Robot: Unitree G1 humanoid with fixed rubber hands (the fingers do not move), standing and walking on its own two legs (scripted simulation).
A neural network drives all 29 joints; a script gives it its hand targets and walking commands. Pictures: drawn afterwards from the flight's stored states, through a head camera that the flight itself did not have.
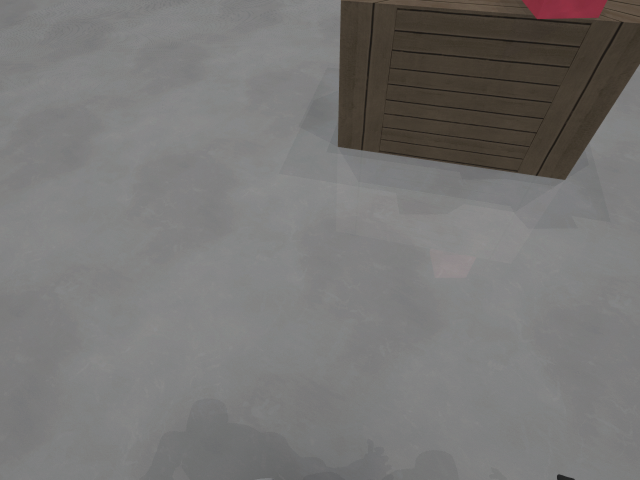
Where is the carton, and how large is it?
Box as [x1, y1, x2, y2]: [522, 0, 606, 18]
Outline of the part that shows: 522,0 536,18 598,17 606,1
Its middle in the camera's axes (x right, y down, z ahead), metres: +0.82 -0.89 +1.24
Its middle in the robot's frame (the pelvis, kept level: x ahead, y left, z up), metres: +1.55 -0.80 +0.04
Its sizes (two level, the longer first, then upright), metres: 0.210 0.200 0.250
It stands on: a pedestal, 0.66 m high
